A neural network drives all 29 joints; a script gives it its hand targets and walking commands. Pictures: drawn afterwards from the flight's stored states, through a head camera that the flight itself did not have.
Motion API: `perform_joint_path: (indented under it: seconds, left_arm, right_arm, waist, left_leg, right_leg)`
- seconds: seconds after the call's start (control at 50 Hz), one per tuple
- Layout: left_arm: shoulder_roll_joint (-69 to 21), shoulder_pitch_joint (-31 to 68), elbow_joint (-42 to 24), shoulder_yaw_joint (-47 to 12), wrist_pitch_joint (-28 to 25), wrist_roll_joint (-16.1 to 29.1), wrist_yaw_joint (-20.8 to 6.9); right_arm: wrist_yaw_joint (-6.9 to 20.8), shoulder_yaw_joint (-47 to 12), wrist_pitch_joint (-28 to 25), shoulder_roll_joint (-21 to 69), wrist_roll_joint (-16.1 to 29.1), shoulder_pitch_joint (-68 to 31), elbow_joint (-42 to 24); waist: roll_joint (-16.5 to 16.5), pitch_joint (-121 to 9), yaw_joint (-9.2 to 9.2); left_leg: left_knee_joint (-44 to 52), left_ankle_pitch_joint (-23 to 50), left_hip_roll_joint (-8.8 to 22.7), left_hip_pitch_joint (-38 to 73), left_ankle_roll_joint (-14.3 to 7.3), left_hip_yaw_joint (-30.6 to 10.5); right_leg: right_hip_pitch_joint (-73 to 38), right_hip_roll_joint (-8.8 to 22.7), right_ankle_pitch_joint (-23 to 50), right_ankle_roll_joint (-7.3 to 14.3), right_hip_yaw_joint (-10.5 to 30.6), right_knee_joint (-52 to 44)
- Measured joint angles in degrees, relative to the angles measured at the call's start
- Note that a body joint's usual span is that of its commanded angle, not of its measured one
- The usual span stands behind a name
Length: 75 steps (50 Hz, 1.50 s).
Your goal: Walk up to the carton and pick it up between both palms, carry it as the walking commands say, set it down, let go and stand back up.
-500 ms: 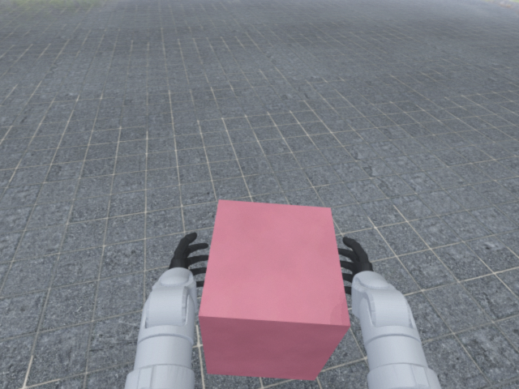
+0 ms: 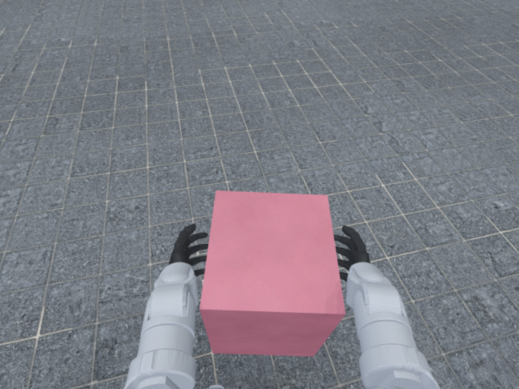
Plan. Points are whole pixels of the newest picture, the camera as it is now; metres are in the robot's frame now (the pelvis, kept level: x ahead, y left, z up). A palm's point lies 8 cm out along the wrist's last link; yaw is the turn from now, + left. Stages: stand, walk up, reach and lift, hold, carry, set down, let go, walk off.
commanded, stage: set down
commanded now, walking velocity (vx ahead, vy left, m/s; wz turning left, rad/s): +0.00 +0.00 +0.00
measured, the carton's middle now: (267, 277) +0.33 -0.01 -0.08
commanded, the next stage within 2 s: none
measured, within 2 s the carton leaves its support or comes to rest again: neither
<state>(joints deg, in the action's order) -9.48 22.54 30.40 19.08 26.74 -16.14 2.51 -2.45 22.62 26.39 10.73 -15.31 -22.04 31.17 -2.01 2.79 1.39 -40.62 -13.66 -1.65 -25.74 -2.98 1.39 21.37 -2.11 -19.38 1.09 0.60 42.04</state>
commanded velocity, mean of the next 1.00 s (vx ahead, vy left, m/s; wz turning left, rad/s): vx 0.00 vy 0.00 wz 0.00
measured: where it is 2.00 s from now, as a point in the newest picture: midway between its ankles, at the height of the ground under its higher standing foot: outside the picture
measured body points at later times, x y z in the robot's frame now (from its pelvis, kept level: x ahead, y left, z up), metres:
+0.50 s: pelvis -0.02 +0.00 -0.06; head +0.12 +0.02 +0.37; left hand +0.37 +0.12 -0.11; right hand +0.35 -0.17 -0.11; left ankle +0.09 +0.09 -0.71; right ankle +0.03 -0.11 -0.71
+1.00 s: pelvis -0.02 -0.01 -0.12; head +0.16 +0.00 +0.29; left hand +0.40 +0.13 -0.20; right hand +0.38 -0.16 -0.19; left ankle +0.09 +0.09 -0.71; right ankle +0.03 -0.11 -0.71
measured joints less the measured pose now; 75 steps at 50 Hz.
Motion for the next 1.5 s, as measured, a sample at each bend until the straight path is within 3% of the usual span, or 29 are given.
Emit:
perform_joint_path:
  seconds: [0.18,0.36,0.52,0.86,1.12,1.5]
  left_arm:
    - [0.17,7.02,3.86,2.26,-4.15,-0.33,0.69]
    - [0.45,9.93,4.39,1.05,-8.64,1.36,2.27]
    - [2.30,11.14,4.44,-0.69,-11.50,4.18,2.69]
    - [6.18,14.23,7.58,-1.90,-13.36,7.76,2.33]
    - [8.55,20.44,11.12,-1.16,-14.15,8.42,2.16]
    - [11.06,28.71,11.95,-1.90,-12.57,10.71,3.69]
  right_arm:
    - [1.04,3.44,-4.98,-1.20,-1.39,-5.61,3.16]
    - [1.44,3.16,-9.24,-3.26,0.96,-8.26,3.53]
    - [0.19,1.79,-11.98,-3.74,3.92,-9.58,3.39]
    - [-2.96,-0.03,-12.79,-3.98,7.68,-12.82,4.95]
    - [-4.58,-0.57,-13.65,-5.69,9.09,-18.59,8.03]
    - [-5.39,-1.90,-13.27,-9.38,11.50,-26.88,10.41]
  waist:
    - [0.67,1.85,0.61]
    - [0.56,1.84,0.55]
    - [0.03,-0.66,0.02]
    - [0.39,-5.95,-0.84]
    - [0.12,-5.78,-2.15]
    - [0.65,-3.26,-2.18]
  left_leg:
    - [-7.34,-1.57,-0.61,-10.12,-0.58,0.48]
    - [-12.54,-2.48,-0.33,-21.06,-0.66,1.22]
    - [-18.88,-4.28,0.29,-32.00,-0.10,1.00]
    - [-32.23,-8.80,0.69,-49.03,1.29,-1.12]
    - [-40.11,-10.99,-0.66,-58.22,2.49,-3.14]
    - [-50.80,-12.98,-1.20,-71.08,1.87,-2.93]
  right_leg:
    - [10.37,0.48,-2.25,-0.51,0.29,8.27]
    - [21.69,0.20,-3.36,-0.92,0.87,14.07]
    - [32.58,-0.44,-5.28,-0.49,0.42,20.47]
    - [48.73,-1.26,-10.19,0.72,-1.97,33.18]
    - [58.19,-2.73,-11.79,0.54,-1.53,40.68]
    - [70.51,-3.23,-14.28,-0.45,-1.53,51.26]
